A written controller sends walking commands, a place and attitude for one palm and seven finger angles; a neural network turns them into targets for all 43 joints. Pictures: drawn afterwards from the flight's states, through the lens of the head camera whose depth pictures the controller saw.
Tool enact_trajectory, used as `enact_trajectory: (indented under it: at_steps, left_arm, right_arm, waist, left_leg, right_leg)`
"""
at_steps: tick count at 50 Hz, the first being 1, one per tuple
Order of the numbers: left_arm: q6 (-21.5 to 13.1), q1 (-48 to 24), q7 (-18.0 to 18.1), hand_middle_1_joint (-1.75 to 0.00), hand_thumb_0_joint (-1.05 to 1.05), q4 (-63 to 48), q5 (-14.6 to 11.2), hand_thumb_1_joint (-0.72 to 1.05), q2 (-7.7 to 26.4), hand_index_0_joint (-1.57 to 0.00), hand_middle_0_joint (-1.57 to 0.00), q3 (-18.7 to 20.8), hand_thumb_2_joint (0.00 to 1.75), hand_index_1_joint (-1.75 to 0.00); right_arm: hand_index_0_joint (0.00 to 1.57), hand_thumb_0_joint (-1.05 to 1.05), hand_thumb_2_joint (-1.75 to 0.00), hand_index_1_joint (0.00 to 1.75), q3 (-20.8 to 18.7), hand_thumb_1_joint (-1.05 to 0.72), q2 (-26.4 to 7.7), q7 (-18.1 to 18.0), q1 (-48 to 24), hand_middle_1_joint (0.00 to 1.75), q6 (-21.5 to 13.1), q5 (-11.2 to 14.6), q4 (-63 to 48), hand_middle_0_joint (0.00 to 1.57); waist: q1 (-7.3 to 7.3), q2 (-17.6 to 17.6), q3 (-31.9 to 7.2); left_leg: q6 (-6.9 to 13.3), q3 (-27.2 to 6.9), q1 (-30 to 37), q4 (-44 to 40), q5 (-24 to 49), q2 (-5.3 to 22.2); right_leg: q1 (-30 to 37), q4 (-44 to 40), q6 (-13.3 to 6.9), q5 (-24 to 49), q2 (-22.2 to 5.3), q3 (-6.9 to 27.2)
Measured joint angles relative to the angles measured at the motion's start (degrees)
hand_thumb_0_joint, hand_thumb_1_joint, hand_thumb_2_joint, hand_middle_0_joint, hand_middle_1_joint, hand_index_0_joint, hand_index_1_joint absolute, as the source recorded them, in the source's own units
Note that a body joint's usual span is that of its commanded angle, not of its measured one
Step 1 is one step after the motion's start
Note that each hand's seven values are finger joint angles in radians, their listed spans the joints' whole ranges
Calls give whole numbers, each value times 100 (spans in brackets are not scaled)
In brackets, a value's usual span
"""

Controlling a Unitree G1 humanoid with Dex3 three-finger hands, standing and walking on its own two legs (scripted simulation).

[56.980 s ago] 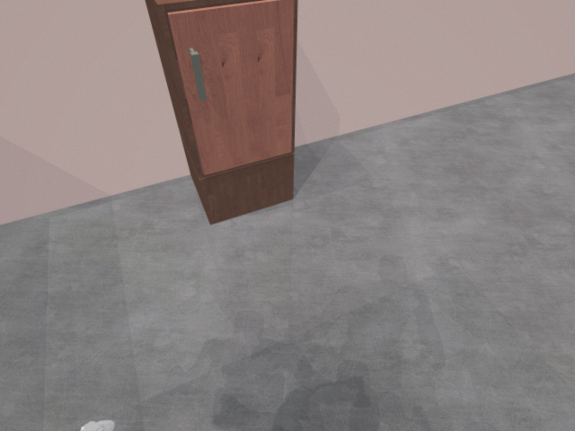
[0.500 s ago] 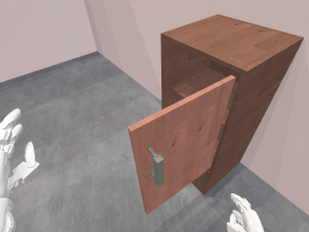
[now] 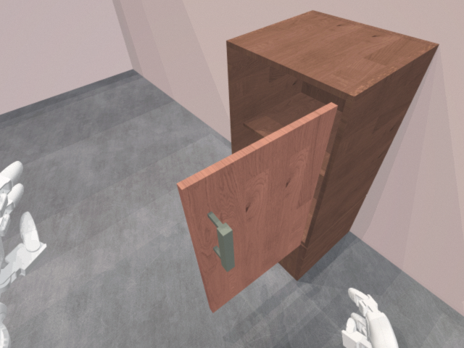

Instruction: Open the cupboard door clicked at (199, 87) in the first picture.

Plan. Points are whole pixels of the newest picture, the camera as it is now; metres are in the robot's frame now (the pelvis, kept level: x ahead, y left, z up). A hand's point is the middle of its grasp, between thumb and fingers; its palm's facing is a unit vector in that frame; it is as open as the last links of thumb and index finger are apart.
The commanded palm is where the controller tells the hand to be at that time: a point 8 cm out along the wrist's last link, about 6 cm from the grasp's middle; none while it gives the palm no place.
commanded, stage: step back with the hand held close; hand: left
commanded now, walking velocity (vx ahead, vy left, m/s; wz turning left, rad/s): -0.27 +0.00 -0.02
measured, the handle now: (220, 242) +0.33 +0.06 -0.03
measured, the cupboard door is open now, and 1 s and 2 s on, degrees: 87 87 87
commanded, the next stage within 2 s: stop stepping back and stand still in 1.08 s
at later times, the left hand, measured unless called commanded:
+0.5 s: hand (4, 293) +0.14 +0.28 +0.15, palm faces +0.40 -0.77 -0.51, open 7.4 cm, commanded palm +0.08 +0.32 +0.17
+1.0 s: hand out of the picture +0.07 +0.31 +0.16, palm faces +0.46 -0.74 -0.49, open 7.4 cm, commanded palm +0.01 +0.33 +0.17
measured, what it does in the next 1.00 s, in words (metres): walks backwards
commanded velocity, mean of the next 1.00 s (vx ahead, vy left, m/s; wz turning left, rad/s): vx -0.32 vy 0.00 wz -0.04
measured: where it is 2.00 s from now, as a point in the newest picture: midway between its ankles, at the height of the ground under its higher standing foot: outside the picture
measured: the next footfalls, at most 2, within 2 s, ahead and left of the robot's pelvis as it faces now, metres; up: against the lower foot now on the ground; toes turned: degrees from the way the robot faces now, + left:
right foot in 1.22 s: -0.28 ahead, -0.10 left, +0.00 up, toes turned -1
left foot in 1.38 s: -0.14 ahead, +0.09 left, +0.00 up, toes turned -3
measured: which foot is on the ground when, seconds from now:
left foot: down 0.00-1.00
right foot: down 0.00-0.86, up 0.88-1.00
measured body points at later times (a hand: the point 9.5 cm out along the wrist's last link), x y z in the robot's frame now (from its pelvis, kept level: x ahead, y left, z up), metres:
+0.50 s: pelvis -0.06 +0.03 -0.01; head -0.04 +0.03 +0.44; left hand +0.11 +0.32 +0.18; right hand +0.11 -0.22 -0.09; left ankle +0.00 +0.12 -0.74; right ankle +0.01 -0.10 -0.74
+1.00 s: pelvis -0.12 +0.03 -0.01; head -0.09 +0.06 +0.44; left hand +0.04 +0.35 +0.19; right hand +0.07 -0.20 -0.08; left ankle -0.03 +0.11 -0.74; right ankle -0.17 -0.11 -0.69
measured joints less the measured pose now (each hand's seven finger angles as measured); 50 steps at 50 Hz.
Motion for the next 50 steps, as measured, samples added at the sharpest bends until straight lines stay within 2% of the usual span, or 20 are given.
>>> enact_trajectory:
  at_steps: [5,13,24,30,36,40,41,43,44,46,48,50]
  left_arm:
    - [-32,339,15,-30,1,-205,9,89,92,-21,-21,-50,90,-30]
    - [-27,517,114,-30,1,-543,18,88,345,-21,-21,37,90,-30]
    - [-225,507,277,-30,1,-773,140,88,341,-21,-21,168,90,-30]
    - [-328,387,279,-30,1,-823,272,88,417,-21,-21,305,90,-30]
    - [-436,363,273,-30,1,-904,217,88,298,-21,-21,381,90,-30]
    - [-428,345,296,-30,1,-974,171,88,274,-21,-21,174,90,-30]
    - [-419,342,296,-30,1,-996,166,88,294,-21,-21,144,90,-30]
    - [-417,310,296,-30,1,-1019,162,88,383,-21,-21,161,90,-30]
    - [-430,307,287,-30,1,-1003,169,88,437,-21,-21,215,90,-30]
    - [-432,306,249,-30,1,-927,198,88,517,-21,-21,339,90,-30]
    - [-404,310,254,-30,1,-911,188,88,574,-21,-21,437,90,-30]
    - [-404,354,294,-30,1,-977,137,88,576,-21,-21,498,90,-30]
  right_arm:
    - [21,1,-90,30,-112,-90,-78,-46,-50,30,195,21,-142,20]
    - [21,1,-90,30,-190,-90,-46,-132,-17,30,340,74,-237,20]
    - [21,1,-90,30,-85,-90,61,-102,95,30,182,48,-300,20]
    - [21,1,-90,30,-53,-90,149,-103,271,30,21,-4,-296,20]
    - [21,1,-90,30,-49,-90,172,-4,128,30,-77,-26,-146,20]
    - [21,1,-90,31,-116,-90,131,47,43,30,4,-25,-2,20]
    - [21,1,-90,31,-131,-90,119,44,34,30,32,-20,22,20]
    - [21,1,-90,30,-151,-90,110,1,-23,30,78,-16,42,20]
    - [21,1,-90,30,-154,-90,118,-24,-63,30,86,-18,36,20]
    - [21,1,-90,30,-178,-90,160,-53,-87,30,40,-70,1,20]
    - [21,1,-90,30,-198,-90,238,-40,-60,30,-58,-113,-4,20]
    - [21,1,-90,30,-178,-90,313,18,-49,30,-177,-131,40,20]
  waist:
    - [-106,-62,45]
    - [-137,-240,129]
    - [-160,-349,102]
    - [-212,-440,117]
    - [-99,-355,190]
    - [-138,-393,118]
    - [-164,-413,87]
    - [-206,-483,113]
    - [-195,-520,150]
    - [-209,-492,174]
    - [-210,-442,121]
    - [-135,-454,22]
  left_leg:
    - [50,78,-260,-28,114,-70]
    - [122,143,-594,144,204,-149]
    - [226,120,-1145,596,254,-154]
    - [261,-49,-1371,776,312,-296]
    - [186,-112,-1597,998,210,-202]
    - [60,-114,-1691,1323,-285,-210]
    - [60,-102,-1612,1237,-274,-203]
    - [182,-76,-1583,980,349,-229]
    - [244,-43,-1588,949,440,-233]
    - [320,-59,-1598,850,460,-192]
    - [328,-137,-1631,655,583,-123]
    - [293,-133,-1671,409,777,-40]
  right_leg:
    - [-344,113,53,62,-76,72]
    - [-733,386,117,115,-166,131]
    - [-1168,627,186,249,-173,117]
    - [-1237,1172,232,-190,-6,469]
    - [-1309,1161,133,-110,142,523]
    - [-1357,1041,138,24,114,481]
    - [-1383,1030,158,47,101,465]
    - [-1429,1021,212,97,56,448]
    - [-1480,1106,233,-11,67,497]
    - [-1610,1904,244,-513,225,609]
    - [-1606,2724,217,-982,400,652]
    - [-1432,3025,207,-1355,429,614]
